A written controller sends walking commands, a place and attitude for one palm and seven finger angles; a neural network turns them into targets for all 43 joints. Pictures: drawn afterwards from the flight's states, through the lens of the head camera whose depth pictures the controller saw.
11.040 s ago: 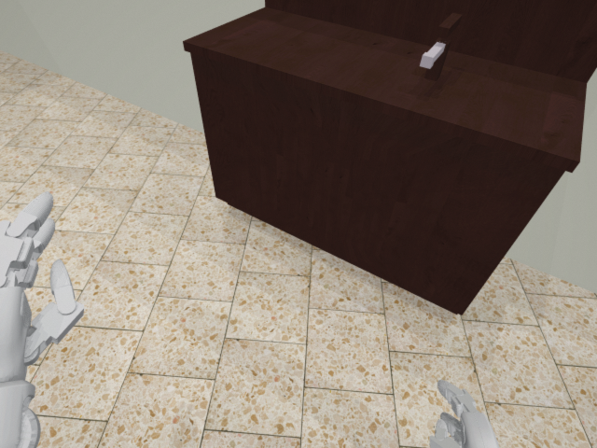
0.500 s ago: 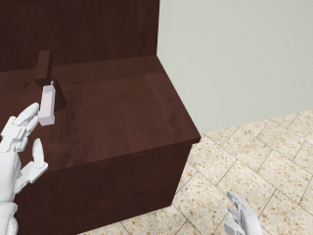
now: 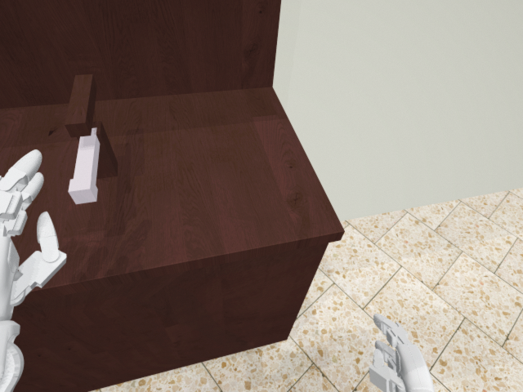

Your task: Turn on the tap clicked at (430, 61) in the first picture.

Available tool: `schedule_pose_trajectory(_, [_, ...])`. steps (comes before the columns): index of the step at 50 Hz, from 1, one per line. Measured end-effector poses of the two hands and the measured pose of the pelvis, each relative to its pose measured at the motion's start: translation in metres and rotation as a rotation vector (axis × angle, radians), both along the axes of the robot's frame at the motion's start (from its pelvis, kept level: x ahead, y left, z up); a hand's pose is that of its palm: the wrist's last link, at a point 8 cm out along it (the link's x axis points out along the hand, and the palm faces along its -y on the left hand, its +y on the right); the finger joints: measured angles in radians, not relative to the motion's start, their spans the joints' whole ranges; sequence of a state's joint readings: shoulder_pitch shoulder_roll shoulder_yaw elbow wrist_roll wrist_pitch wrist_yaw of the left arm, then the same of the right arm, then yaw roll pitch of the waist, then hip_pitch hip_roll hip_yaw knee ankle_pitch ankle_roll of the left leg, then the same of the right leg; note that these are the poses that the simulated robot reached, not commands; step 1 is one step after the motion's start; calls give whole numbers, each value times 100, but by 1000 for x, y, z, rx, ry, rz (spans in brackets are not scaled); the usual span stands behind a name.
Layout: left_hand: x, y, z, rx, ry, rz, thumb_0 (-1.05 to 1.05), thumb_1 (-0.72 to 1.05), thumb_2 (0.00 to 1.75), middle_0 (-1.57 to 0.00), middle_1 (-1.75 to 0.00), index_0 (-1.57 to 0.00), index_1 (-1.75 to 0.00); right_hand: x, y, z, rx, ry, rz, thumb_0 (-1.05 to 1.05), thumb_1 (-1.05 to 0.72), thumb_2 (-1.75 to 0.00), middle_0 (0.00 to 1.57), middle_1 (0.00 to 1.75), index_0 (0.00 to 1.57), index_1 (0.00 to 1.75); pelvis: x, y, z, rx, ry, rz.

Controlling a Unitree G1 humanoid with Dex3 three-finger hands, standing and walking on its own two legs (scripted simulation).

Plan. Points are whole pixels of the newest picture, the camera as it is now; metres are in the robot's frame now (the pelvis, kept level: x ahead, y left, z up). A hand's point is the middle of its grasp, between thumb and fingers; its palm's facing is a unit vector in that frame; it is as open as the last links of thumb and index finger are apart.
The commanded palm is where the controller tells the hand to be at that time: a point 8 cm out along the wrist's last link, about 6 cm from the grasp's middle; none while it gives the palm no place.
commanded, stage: look again from close up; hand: left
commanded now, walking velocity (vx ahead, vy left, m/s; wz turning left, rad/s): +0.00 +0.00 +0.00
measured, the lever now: (83, 190) +0.35 +0.30 +0.11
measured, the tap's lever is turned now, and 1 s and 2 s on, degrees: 0 0 0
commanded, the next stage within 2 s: come to a stop and stand still in 0.34 s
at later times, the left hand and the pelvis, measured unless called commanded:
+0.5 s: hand (59, 258) +0.21 +0.25 +0.16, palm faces +0.38 -0.82 -0.42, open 7.4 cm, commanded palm +0.15 +0.28 +0.17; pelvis +0.00 -0.01 +0.00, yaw +1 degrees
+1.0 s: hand (37, 262) +0.20 +0.26 +0.17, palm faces +0.45 -0.85 -0.29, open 7.4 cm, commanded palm +0.15 +0.28 +0.17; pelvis -0.01 +0.00 +0.00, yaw +0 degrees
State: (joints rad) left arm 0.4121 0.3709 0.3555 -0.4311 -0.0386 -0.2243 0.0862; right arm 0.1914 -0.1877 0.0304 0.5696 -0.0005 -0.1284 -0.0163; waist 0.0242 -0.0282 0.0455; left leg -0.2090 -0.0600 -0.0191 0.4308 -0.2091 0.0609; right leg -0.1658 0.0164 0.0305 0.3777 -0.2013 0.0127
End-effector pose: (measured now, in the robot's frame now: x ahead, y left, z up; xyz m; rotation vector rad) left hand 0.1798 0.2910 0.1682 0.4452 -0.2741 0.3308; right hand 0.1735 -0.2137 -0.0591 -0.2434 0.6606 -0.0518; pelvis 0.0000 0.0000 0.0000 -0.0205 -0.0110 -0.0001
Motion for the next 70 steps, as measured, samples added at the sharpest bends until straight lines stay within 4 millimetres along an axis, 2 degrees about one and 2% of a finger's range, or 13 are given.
schedule_pose_trajectory(11, [-5, -7, 0, -20, 2, 17, 1, 89, 90, -21, -30, -21, -30, 0, -12, -2, -16, 18, -15, 1, -90, -90, 20, 30, 21, 30, 2, -4, 0, -3, -6, 4])
schedule_pose_trajectory(24, [-9, -11, 3, -19, -5, 11, 1, 89, 90, -21, -30, -21, -30, -2, -14, 0, -10, 4, -24, 1, -90, -90, 20, 30, 21, 30, -2, -6, 1, -2, -12, 5])
schedule_pose_trajectory(26, [-3, 2, 21, 124, -55, 14, 2, 88, 90, -22, -30, -22, -30, -5, -12, -2, -30, 12, 22, 1, -90, -90, 20, 30, 20, 30, -7, -9, -1, -4, -2, 18])
schedule_pose_trajectory(29, [5, 25, 37, 137, -145, 64, 1, 88, 90, -22, -30, -22, -30, -9, -8, -4, -11, 23, 46, 1, -90, -90, 20, 30, 21, 30, -14, -11, -1, -1, 3, 6])
schedule_pose_trajectory(31, [5, 23, 34, 88, -143, 68, 1, 89, 90, -21, -30, -21, -30, -12, -8, -4, 15, 0, 32, 1, -90, -90, 20, 30, 21, 30, -16, -8, -2, -1, 4, -6])
schedule_pose_trajectory(37, [-11, -24, -3, -12, 17, -89, 1, 89, 90, -20, -30, -21, -30, -27, -11, -7, 41, -22, -36, 1, -90, -90, 20, 30, 21, 30, -15, 1, -3, 4, -1, -23])
schedule_pose_trajectory(39, [-18, -24, -13, -17, 55, -99, 1, 89, 90, -21, -30, -21, -30, -32, -12, -7, 25, -6, -50, 1, -90, -90, 20, 30, 21, 30, -15, 0, -3, 3, -4, -19])
schedule_pose_trajectory(43, [-23, -1, -15, -3, 33, -22, 1, 88, 90, -22, -30, -22, -30, -37, -13, -5, -20, 25, -40, 2, -90, -90, 20, 30, 21, 30, -16, -3, -3, -2, -10, -2])
schedule_pose_trajectory(46, [-23, 13, -4, -8, -45, 41, 2, 88, 90, -22, -30, -22, -30, -34, -13, -2, -44, 24, -14, 2, -90, -90, 20, 30, 21, 30, -17, -3, -3, -6, -14, 4])
schedule_pose_trajectory(50, [-19, 8, 8, -31, -133, 40, 2, 89, 90, -21, -30, -21, -30, -23, -10, 3, -44, -5, 7, 2, -90, -90, 20, 30, 21, 30, -14, 0, -2, -8, -14, 2])
schedule_pose_trajectory(55, [-9, -4, 0, -50, -80, -21, 1, 89, 90, -21, -30, -21, -30, -10, -2, 7, -21, -41, 0, 2, -90, -90, 20, 30, 21, 30, -8, 4, -1, -9, -5, -8])
schedule_pose_trajectory(61, [0, 6, -16, -41, 29, -11, 1, 89, 90, -21, -30, -21, -30, -2, 5, 7, -14, -27, -9, 1, -90, -90, 20, 30, 21, 30, -4, 6, 0, -8, 0, -8])
schedule_pose_trajectory(70, [-3, 8, 6, -3, -51, -8, 2, 89, 90, -21, -30, -21, -30, 3, 10, 1, -16, 9, 8, 1, -90, -90, 20, 30, 21, 30, 1, 11, -1, -8, -1, 0])
